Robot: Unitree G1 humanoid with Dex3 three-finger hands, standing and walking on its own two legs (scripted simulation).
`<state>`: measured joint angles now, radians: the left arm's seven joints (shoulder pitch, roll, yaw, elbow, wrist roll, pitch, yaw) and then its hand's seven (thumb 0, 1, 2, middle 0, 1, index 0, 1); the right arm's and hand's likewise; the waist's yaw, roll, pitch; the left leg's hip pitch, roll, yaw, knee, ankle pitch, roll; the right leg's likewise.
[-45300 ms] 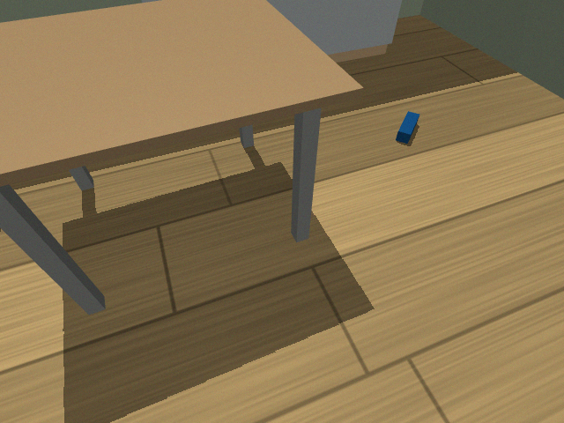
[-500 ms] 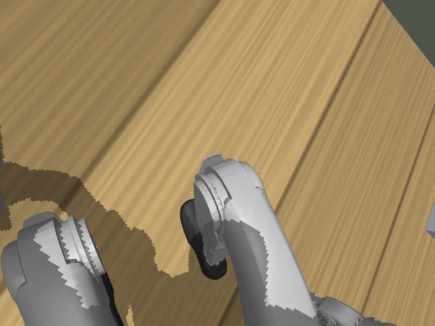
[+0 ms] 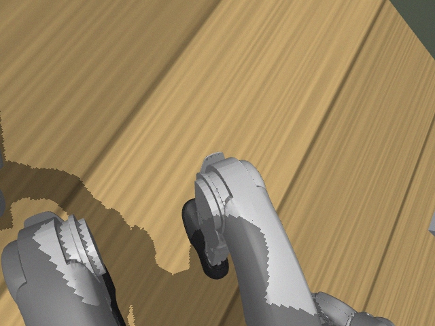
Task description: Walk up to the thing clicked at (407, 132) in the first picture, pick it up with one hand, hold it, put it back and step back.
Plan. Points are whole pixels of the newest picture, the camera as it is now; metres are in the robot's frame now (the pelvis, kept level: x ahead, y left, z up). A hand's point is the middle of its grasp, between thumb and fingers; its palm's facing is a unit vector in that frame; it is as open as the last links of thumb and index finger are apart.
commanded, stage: open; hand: left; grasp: from above
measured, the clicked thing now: out of the picture +0.43 +0.29 -0.28
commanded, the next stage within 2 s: withdraw in 0.28 s
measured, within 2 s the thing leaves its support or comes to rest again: neither
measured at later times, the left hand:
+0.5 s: hand out of the picture +0.43 +0.28 -0.24, palm faces +0.04 -0.52 -0.85, open 11.9 cm
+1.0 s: hand out of the picture +0.43 +0.30 -0.08, palm faces -0.25 -0.36 -0.90, open 12.1 cm
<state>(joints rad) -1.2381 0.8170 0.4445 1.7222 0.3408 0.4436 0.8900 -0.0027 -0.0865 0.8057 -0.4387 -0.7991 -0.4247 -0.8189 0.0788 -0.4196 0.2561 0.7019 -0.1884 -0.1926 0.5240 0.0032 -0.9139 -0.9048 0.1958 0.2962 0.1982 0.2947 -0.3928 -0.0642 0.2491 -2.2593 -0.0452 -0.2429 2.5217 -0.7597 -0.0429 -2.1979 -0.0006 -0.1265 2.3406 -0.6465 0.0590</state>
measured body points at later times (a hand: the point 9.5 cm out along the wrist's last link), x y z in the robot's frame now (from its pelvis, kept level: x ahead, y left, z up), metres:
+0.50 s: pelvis +0.00 +0.00 +0.00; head +0.29 +0.08 +0.33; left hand +0.43 +0.30 -0.19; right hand +0.01 -0.27 -0.06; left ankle +0.06 +0.13 -0.28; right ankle +0.12 -0.13 -0.28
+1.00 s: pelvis -0.01 -0.01 +0.04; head +0.20 +0.04 +0.44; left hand +0.44 +0.32 -0.03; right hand +0.05 -0.27 -0.08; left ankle +0.06 +0.13 -0.28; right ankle +0.12 -0.13 -0.28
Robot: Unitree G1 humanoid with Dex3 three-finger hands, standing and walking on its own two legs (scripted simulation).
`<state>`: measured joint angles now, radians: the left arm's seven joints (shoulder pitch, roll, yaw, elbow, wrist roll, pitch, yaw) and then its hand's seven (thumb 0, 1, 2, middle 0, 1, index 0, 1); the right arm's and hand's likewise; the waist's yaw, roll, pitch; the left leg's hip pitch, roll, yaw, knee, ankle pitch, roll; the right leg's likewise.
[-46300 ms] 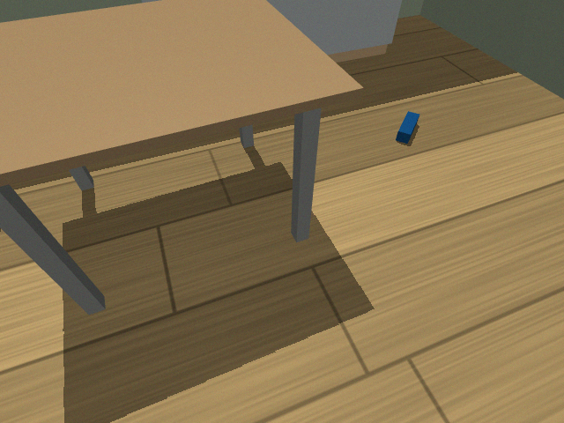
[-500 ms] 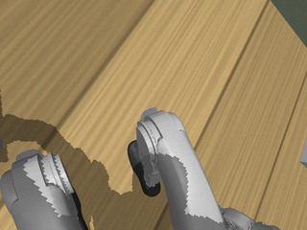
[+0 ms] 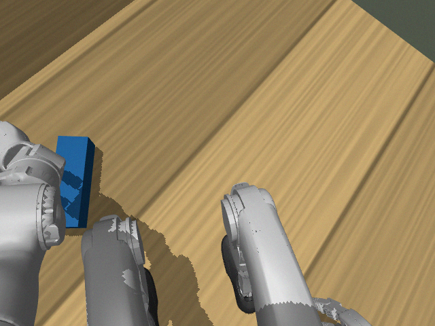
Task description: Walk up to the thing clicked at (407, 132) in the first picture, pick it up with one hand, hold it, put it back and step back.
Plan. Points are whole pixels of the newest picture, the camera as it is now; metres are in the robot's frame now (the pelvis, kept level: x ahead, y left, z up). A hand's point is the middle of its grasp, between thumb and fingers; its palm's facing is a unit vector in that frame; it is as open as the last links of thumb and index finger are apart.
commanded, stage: withdraw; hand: left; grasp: from above
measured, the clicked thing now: (72, 182) +0.46 +0.27 -0.32
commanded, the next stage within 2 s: home in 0.20 s
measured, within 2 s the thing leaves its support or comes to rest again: neither
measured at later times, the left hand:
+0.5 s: hand (62, 186) +0.42 +0.25 -0.21, palm faces -0.49 -0.22 -0.84, open 11.4 cm
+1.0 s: hand (21, 236) +0.31 +0.22 +0.01, palm faces -0.30 -0.71 -0.64, open 8.4 cm
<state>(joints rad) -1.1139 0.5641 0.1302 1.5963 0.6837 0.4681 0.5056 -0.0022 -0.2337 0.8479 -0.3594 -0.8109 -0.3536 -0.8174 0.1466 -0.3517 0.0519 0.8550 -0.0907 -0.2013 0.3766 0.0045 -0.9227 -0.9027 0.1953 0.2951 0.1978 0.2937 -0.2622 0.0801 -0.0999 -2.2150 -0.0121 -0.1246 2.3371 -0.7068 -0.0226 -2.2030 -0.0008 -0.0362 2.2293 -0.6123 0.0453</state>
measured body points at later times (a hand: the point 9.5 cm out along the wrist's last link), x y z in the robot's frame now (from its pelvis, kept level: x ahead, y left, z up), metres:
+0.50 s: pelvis +0.00 +0.00 -0.01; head +0.24 +0.05 +0.37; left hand +0.44 +0.26 -0.16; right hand +0.04 -0.27 -0.12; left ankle +0.08 +0.13 -0.32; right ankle +0.12 -0.13 -0.32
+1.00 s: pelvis +0.01 +0.00 +0.14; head +0.17 +0.03 +0.56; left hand +0.32 +0.26 +0.05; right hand +0.22 -0.25 +0.03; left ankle +0.08 +0.13 -0.32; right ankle +0.11 -0.13 -0.32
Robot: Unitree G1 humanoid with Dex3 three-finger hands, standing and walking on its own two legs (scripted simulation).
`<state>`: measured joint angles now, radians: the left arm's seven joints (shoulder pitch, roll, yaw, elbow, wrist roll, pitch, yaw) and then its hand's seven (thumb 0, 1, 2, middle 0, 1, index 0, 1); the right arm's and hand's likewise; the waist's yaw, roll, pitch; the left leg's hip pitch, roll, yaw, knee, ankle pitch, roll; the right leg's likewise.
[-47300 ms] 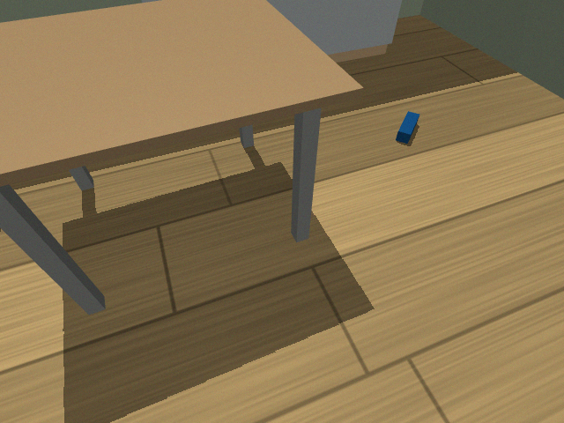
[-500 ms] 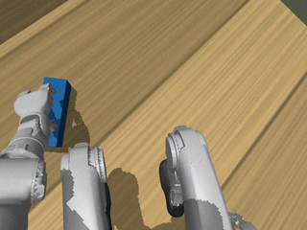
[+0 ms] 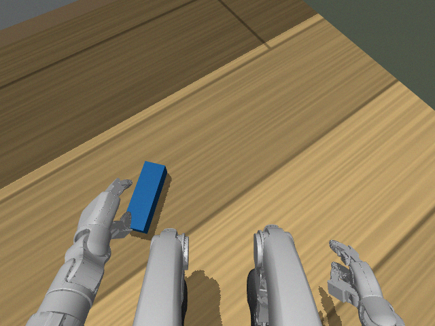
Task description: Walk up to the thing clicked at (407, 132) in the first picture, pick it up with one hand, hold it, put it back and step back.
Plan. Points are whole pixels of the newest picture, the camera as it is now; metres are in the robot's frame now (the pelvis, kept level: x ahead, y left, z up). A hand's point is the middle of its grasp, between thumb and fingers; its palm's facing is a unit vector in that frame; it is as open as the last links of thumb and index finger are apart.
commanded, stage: home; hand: left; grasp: from above
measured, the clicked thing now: (146, 196) +0.46 +0.24 -0.46
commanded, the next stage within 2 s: none
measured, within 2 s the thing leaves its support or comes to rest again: neither
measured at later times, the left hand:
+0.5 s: hand (84, 241) +0.25 +0.18 +0.10, palm faces +0.05 -0.97 -0.24, open 7.4 cm
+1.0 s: hand (32, 254) +0.23 +0.19 +0.17, palm faces +0.09 -0.98 -0.19, open 8.4 cm
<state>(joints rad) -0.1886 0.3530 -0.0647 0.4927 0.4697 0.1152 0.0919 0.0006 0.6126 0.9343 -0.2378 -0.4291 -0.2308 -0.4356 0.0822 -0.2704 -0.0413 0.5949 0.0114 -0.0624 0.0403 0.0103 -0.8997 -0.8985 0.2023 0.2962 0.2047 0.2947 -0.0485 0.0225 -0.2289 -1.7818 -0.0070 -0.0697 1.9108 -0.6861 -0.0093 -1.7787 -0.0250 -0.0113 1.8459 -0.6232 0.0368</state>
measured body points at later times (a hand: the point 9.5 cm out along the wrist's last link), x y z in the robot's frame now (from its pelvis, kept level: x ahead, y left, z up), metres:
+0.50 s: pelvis +0.05 +0.00 +0.17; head +0.12 +0.01 +0.62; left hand +0.24 +0.23 +0.12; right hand +0.21 -0.24 +0.09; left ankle +0.07 +0.12 -0.46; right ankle +0.09 -0.14 -0.46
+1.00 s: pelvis +0.08 +0.00 +0.22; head +0.10 +0.01 +0.67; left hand +0.22 +0.24 +0.19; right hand +0.26 -0.23 +0.17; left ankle +0.07 +0.12 -0.46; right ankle +0.09 -0.14 -0.46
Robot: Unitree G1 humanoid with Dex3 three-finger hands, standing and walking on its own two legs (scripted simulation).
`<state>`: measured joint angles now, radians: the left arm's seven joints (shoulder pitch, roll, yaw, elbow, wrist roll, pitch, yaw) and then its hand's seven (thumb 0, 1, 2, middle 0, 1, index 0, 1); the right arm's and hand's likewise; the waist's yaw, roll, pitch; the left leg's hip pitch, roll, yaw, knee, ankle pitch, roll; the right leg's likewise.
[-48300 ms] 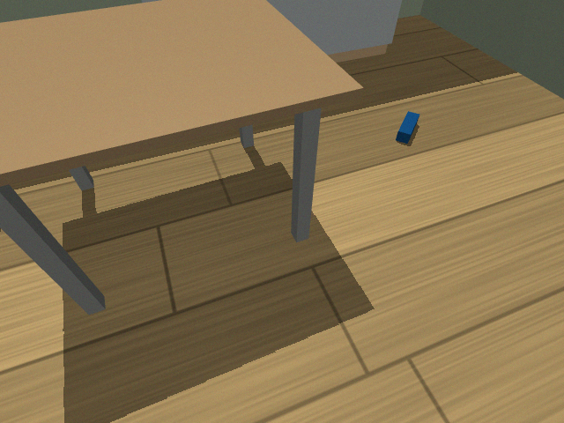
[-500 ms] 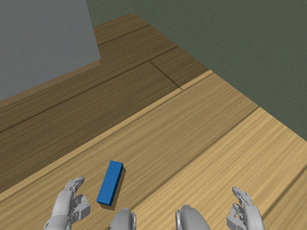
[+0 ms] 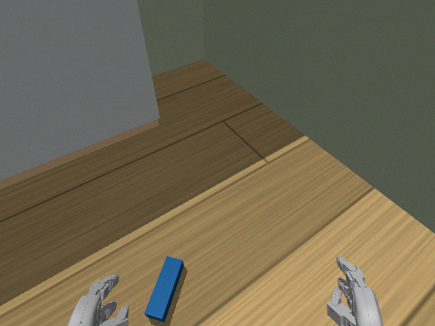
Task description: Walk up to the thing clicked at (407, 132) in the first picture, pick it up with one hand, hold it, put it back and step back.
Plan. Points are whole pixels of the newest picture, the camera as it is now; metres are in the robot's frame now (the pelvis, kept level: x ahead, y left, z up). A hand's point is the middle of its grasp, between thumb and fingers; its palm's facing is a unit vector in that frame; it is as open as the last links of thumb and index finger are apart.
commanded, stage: home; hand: left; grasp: from above
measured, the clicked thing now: (165, 287) +0.39 +0.22 -0.68
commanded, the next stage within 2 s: stand in 1.72 s
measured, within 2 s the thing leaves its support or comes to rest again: neither
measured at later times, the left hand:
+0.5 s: hand (122, 321) +0.16 +0.18 -0.05, palm faces +0.03 -0.98 -0.21, open 7.9 cm
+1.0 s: hand (125, 319) +0.16 +0.17 -0.05, palm faces +0.03 -0.98 -0.21, open 7.4 cm
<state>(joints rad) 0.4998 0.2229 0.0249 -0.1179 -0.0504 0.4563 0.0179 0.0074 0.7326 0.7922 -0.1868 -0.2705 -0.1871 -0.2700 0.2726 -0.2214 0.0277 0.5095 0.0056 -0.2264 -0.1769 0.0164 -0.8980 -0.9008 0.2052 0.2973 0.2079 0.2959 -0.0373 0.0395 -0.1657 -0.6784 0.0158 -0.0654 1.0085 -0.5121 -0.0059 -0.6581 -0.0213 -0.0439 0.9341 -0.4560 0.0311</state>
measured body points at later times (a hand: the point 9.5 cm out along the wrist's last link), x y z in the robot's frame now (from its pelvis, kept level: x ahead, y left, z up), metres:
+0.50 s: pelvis +0.00 +0.00 +0.00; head +0.02 +0.01 +0.45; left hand +0.16 +0.23 -0.03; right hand +0.15 -0.25 -0.07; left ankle -0.01 +0.12 -0.68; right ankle +0.00 -0.14 -0.68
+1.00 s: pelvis +0.00 +0.00 +0.00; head +0.02 +0.00 +0.45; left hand +0.16 +0.22 -0.03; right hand +0.16 -0.25 -0.07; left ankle -0.01 +0.12 -0.68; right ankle +0.00 -0.14 -0.68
